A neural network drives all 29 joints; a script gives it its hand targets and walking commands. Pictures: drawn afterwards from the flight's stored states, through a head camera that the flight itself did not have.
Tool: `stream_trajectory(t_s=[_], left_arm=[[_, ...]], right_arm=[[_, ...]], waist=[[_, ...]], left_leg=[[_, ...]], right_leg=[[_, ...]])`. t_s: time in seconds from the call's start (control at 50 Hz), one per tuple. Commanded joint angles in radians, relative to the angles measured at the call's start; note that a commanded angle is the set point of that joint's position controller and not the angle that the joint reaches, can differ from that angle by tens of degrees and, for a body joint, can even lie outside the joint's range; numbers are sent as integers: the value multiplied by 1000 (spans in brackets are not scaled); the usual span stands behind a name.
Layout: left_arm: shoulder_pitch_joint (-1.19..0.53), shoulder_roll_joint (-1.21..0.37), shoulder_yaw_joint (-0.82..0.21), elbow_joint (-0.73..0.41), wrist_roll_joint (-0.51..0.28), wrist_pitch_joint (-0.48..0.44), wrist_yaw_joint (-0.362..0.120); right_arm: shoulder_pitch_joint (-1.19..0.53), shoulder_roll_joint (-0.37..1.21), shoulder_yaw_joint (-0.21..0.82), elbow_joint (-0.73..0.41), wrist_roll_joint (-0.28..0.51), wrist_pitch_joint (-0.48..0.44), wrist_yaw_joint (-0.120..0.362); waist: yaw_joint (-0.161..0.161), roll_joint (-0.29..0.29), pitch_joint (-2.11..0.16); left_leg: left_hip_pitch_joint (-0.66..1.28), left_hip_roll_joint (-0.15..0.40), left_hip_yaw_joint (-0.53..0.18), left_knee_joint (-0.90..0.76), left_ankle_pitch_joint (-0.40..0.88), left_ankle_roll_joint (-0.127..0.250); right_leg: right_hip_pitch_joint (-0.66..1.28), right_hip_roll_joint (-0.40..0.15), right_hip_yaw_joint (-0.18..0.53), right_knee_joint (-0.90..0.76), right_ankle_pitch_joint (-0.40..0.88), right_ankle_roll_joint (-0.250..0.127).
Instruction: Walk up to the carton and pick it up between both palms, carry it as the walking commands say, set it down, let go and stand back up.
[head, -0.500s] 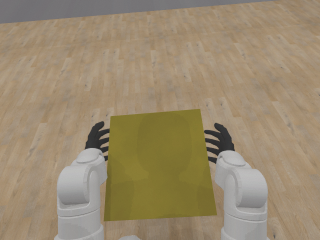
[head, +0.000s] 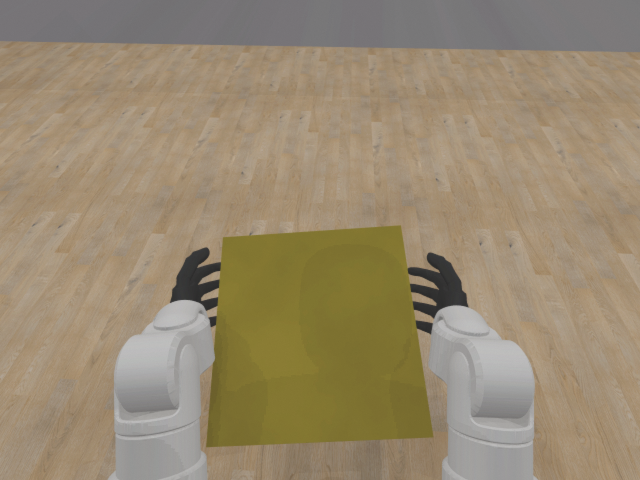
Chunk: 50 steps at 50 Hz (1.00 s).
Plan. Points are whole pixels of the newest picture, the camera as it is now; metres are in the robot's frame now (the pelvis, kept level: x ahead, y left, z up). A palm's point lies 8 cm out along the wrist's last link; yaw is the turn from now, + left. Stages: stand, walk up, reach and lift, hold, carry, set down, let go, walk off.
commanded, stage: carry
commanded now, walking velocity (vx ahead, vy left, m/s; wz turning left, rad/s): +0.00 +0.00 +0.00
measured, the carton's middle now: (321, 348) +0.29 +0.01 +0.02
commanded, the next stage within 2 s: none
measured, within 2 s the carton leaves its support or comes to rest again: neither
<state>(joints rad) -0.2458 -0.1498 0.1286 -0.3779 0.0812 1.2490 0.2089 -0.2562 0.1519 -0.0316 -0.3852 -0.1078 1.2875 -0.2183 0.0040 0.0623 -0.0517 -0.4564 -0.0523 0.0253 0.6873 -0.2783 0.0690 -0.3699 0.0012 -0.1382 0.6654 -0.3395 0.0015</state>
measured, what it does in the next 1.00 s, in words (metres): stands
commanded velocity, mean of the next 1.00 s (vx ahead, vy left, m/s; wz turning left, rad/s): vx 0.00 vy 0.00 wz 0.00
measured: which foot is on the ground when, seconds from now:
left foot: down 0.00-1.00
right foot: down 0.00-1.00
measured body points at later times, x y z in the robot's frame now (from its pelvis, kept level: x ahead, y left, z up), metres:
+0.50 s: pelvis -0.02 +0.01 +0.00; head -0.05 +0.00 +0.45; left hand +0.26 +0.17 +0.13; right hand +0.26 -0.12 +0.12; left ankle +0.05 +0.07 -0.72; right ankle +0.00 -0.09 -0.72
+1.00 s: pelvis -0.02 +0.00 +0.01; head -0.05 -0.01 +0.45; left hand +0.26 +0.16 +0.12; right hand +0.26 -0.13 +0.11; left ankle +0.05 +0.07 -0.72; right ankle +0.00 -0.09 -0.72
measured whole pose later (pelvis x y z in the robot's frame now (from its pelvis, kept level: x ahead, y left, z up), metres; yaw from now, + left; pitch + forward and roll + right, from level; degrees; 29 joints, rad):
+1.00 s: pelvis -0.02 +0.00 +0.01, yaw +0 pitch +2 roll -1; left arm -0.23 -0.15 0.13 -0.32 0.08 1.26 0.21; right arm -0.24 0.15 -0.03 -0.33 -0.11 1.29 -0.22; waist 0.00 0.06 -0.13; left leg -0.43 -0.06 0.03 0.61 -0.21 0.09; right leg -0.36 -0.01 -0.14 0.62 -0.29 -0.04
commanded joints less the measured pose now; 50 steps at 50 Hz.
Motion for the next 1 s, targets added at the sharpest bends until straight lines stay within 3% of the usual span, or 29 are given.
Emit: stream_trajectory(t_s=[0.0,0.08,0.14,0.18,0.2,0.28,0.32,0.36,0.4,0.44,0.48,0.5,0.52,0.54,0.62,0.64,0.66,0.68,0.74,0.76,0.78,0.8,0.84,0.86,0.88,0.9,0.92,0.94,0.98], left_arm=[[-390,-956,-626,-93,-355,18,-219],[-372,-909,-617,-59,-337,45,-201],[-394,-907,-607,-55,-336,49,-199],[-398,-921,-616,-48,-345,50,-200],[-415,-919,-619,-67,-339,47,-196],[-421,-909,-612,-41,-335,52,-198],[-400,-904,-597,-27,-333,52,-195],[-396,-915,-607,-42,-330,48,-195],[-395,-905,-600,-21,-327,52,-194],[-379,-903,-586,-14,-327,45,-197],[-384,-896,-592,-12,-321,45,-196],[-390,-899,-589,-9,-323,42,-198],[-390,-900,-583,-1,-321,36,-204],[-373,-855,-543,74,-292,34,-203],[-393,-920,-600,-9,-328,26,-206],[-381,-844,-533,98,-279,11,-208],[-383,-883,-574,20,-303,9,-205],[-423,-918,-608,-40,-330,8,-208],[-378,-905,-588,22,-320,16,-215],[-360,-834,-515,138,-266,2,-213],[-387,-900,-591,12,-316,1,-212],[-403,-918,-613,-22,-328,1,-213],[-375,-879,-567,61,-295,-3,-215],[-379,-908,-599,8,-316,0,-212],[-397,-903,-602,15,-317,0,-212],[-387,-867,-551,101,-284,-11,-216],[-408,-894,-583,49,-301,-19,-216],[-377,-878,-547,111,-279,-28,-219],[-378,-921,-589,42,-306,-32,-223]], right_arm=[[-381,957,544,-149,368,-26,199],[-300,905,485,-38,328,1,187],[-309,905,481,-24,325,5,186],[-283,905,465,-15,314,3,187],[-315,912,475,-30,326,-2,190],[-304,901,467,-5,312,6,191],[-279,894,458,0,308,7,186],[-294,893,468,-30,319,0,194],[-284,886,456,-2,303,4,188],[-290,891,475,-14,309,1,187],[-275,883,465,-6,299,0,189],[-282,883,463,1,299,-4,190],[-305,888,479,-16,304,-10,193],[-281,846,431,73,273,-12,192],[-296,897,475,-15,300,-26,192],[-283,833,415,102,255,-35,195],[-288,864,451,24,286,-41,198],[-304,913,486,-8,307,-38,199],[-284,883,470,11,287,-33,196],[-291,822,410,117,254,-47,199],[-295,880,472,0,293,-48,199],[-307,900,488,-22,302,-48,200],[-279,859,440,57,274,-49,204],[-291,886,475,1,295,-43,204],[-268,871,450,36,279,-43,206],[-288,842,418,99,262,-56,210],[-291,872,441,67,275,-66,210],[-313,844,430,73,270,-77,211],[-321,891,485,3,295,-81,211]], waist=[[-18,-162,-373],[-11,33,-344],[-8,8,-325],[-4,18,-332],[-4,57,-327],[-3,8,-295],[0,-7,-306],[4,35,-316],[4,16,-296],[4,-51,-311],[3,-48,-293],[3,-19,-300],[6,-65,-315],[3,-49,-286],[3,-27,-311],[6,-35,-306],[5,-1,-309],[4,-43,-309],[4,-72,-310],[6,-64,-323],[5,-48,-309],[5,-46,-311],[7,-42,-334],[7,-58,-330],[6,-23,-311],[8,-32,-329],[8,-17,-327],[9,-43,-338],[9,-91,-345]], left_leg=[[144,109,-97,-131,109,-45],[240,235,-266,-277,347,4],[198,242,-288,-319,230,11],[185,237,-275,-337,194,7],[188,234,-280,-344,210,2],[135,218,-282,-386,21,-8],[137,204,-253,-382,23,-16],[140,199,-245,-376,27,-7],[124,186,-240,-368,-3,-6],[132,175,-214,-328,48,0],[121,157,-216,-339,-24,-4],[139,165,-207,-327,64,1],[146,159,-193,-298,118,8],[127,155,-195,-298,87,7],[142,166,-219,-327,88,7],[133,166,-215,-324,79,12],[129,167,-214,-325,61,14],[121,164,-209,-316,71,11],[118,152,-192,-308,30,8],[136,149,-188,-306,45,10],[135,154,-191,-320,59,3],[132,159,-206,-323,69,4],[133,165,-213,-309,114,12],[133,161,-201,-311,99,5],[127,162,-204,-315,125,6],[142,164,-206,-313,140,6],[137,171,-210,-316,161,6],[139,163,-197,-303,157,7],[135,153,-181,-283,148,8]], right_leg=[[267,-286,224,-200,366,-68],[132,-110,89,-70,-24,13],[132,-85,93,-75,-69,11],[145,-86,107,-75,-37,-2],[149,-84,100,-66,-42,1],[153,-76,101,-93,-84,-11],[157,-84,103,-108,-69,-22],[156,-86,116,-111,-51,-27],[155,-91,117,-130,-55,-29],[166,-107,131,-158,-29,-35],[147,-117,147,-174,-68,-46],[152,-115,139,-163,-4,-46],[164,-123,145,-170,28,-44],[144,-128,148,-174,4,-43],[156,-111,135,-150,3,-49],[162,-108,128,-150,1,-45],[150,-109,133,-154,-8,-49],[164,-113,139,-162,10,-55],[146,-130,154,-200,-15,-62],[146,-133,158,-194,2,-66],[150,-124,146,-184,12,-61],[156,-115,143,-179,23,-60],[162,-110,139,-165,36,-61],[167,-108,142,-171,27,-62],[152,-112,140,-164,39,-62],[162,-109,135,-154,48,-58],[168,-104,132,-152,50,-58],[176,-110,131,-160,56,-60],[179,-118,143,-186,71,-61]])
